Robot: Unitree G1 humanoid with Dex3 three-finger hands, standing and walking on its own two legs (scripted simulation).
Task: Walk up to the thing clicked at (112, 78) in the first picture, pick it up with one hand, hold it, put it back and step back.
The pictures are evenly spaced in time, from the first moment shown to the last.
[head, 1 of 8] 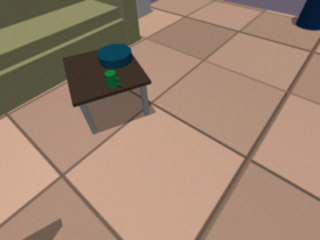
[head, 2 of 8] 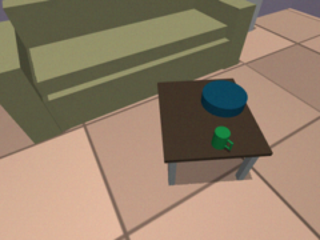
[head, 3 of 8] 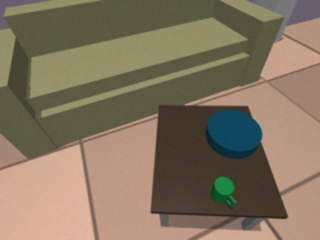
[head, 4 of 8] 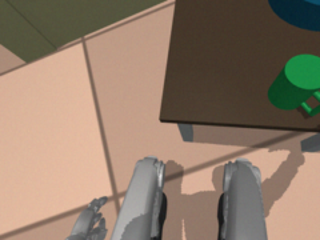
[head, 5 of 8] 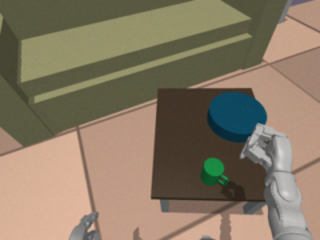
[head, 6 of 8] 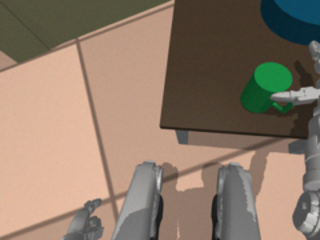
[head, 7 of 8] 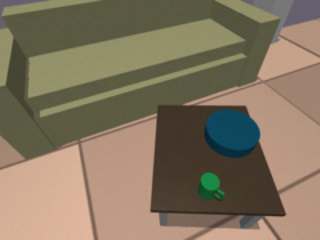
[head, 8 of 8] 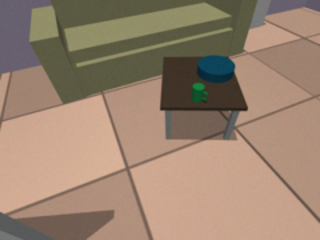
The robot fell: no
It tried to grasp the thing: yes
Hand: right
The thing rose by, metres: 0.01
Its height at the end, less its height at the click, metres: +0.00
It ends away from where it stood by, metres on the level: 0.05
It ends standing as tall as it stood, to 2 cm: yes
